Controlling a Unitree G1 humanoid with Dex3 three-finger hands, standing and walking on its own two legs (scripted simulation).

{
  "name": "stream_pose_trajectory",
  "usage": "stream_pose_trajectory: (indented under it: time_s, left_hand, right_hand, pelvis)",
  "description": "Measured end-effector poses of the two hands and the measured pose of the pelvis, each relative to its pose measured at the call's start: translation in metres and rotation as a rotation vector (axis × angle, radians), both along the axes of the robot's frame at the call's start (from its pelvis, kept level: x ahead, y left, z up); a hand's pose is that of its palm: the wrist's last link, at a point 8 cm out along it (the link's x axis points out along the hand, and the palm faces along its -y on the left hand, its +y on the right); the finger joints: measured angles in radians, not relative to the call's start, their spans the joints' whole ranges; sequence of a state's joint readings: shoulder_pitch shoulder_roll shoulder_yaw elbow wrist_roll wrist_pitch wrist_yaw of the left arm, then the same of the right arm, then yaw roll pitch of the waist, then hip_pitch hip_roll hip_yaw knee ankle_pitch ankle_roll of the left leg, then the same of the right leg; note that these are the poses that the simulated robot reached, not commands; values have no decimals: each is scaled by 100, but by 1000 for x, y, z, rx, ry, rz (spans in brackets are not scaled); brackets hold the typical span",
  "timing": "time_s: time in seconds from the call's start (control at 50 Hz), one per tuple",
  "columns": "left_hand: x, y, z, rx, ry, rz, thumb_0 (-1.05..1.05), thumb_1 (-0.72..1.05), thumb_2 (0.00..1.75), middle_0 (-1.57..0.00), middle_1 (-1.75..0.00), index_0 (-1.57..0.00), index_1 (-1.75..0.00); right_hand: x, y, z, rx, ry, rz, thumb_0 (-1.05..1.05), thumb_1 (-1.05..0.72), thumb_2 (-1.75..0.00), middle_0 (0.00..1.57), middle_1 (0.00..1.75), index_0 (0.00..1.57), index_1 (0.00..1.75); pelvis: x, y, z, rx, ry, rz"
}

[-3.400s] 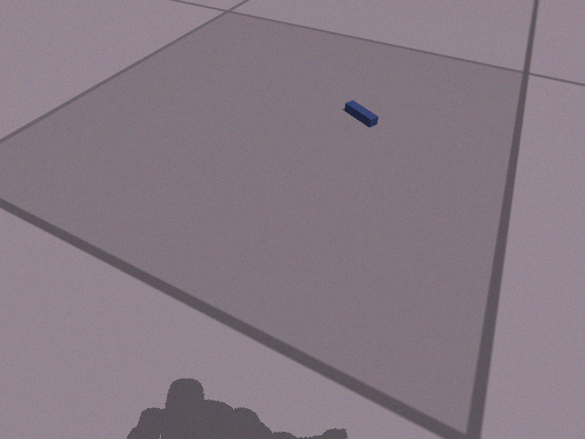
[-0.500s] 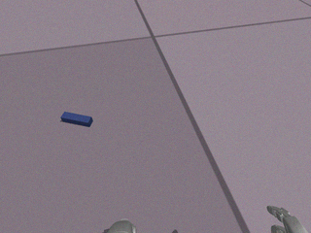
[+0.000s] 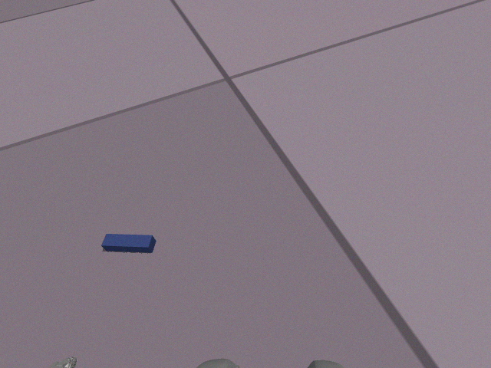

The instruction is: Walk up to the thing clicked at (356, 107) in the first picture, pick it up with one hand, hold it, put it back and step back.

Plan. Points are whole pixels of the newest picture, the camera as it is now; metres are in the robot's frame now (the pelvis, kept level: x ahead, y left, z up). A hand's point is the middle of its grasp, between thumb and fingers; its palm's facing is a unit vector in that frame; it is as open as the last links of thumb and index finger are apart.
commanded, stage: walk up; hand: left
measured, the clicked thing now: (129, 243) +0.76 +0.62 -0.72
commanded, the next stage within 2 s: none
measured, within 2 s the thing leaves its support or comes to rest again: neither
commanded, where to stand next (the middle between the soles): +0.34 +0.33 m, yaw -6 degrees
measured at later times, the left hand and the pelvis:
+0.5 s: hand (10, 355) +0.19 +0.48 -0.14, palm faces -0.09 -0.87 -0.49, open 7.4 cm; pelvis +0.11 +0.18 +0.00, yaw -2 degrees
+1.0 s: hand out of the picture +0.25 +0.64 -0.11, palm faces -0.04 -0.81 -0.58, open 7.4 cm; pelvis +0.20 +0.32 -0.01, yaw -3 degrees
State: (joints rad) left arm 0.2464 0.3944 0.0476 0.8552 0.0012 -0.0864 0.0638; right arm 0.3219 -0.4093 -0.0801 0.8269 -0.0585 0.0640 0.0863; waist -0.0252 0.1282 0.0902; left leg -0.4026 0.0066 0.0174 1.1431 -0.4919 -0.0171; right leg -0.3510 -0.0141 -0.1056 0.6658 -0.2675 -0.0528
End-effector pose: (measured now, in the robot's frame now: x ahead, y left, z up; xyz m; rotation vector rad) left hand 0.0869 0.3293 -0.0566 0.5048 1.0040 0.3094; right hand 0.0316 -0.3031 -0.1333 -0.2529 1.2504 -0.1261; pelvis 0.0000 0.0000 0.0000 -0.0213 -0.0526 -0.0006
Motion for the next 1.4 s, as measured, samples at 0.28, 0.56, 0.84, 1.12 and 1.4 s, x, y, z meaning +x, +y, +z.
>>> stream_pose_trajectory:
  time_s: [0.28,0.56,0.84,1.12,1.4]
  left_hand:
    - [9,135,-24,17,135,25,1,89,89,-21,-30,-21,-30]
    - [124,191,-28,-54,138,-64,1,90,89,-20,-30,-21,-30]
    - [153,258,2,45,49,-6,1,90,89,-21,-30,-21,-30]
    - [190,401,-49,13,159,15,1,90,89,-20,-30,-21,-30]
    - [286,374,-64,-192,203,-81,1,90,89,-20,-30,-20,-30]
  right_hand:
    - [122,67,32,-130,-149,41,1,-91,-90,20,30,20,30]
    - [88,172,31,-100,2,-86,1,-91,-90,21,30,20,30]
    - [179,240,-3,-13,-42,-13,1,-91,-90,21,30,20,30]
    - [210,326,22,-187,-81,-66,1,-91,-90,20,30,20,30]
    - [197,383,50,-206,62,-118,1,-90,-90,21,30,21,30]
  pelvis:
    - [63,111,-13,-27,17,-11]
    - [125,193,2,21,10,-50]
    - [172,252,-5,1,-17,-45]
    - [220,371,-26,9,0,-67]
    - [265,400,2,14,27,-88]
